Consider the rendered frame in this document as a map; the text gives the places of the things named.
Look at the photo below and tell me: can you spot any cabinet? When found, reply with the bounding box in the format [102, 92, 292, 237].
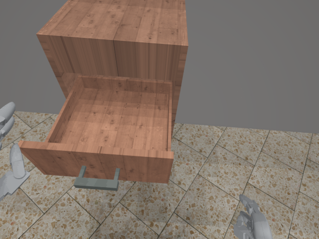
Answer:
[36, 0, 188, 139]

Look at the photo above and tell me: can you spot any left robot hand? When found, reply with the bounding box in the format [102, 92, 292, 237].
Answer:
[0, 102, 30, 201]

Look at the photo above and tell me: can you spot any handle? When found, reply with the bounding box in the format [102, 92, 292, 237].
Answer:
[74, 166, 120, 191]

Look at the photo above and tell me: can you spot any drawer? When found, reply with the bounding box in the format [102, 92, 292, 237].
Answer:
[18, 75, 174, 184]

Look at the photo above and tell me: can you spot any right robot hand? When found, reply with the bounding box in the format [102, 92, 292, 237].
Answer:
[233, 194, 273, 239]

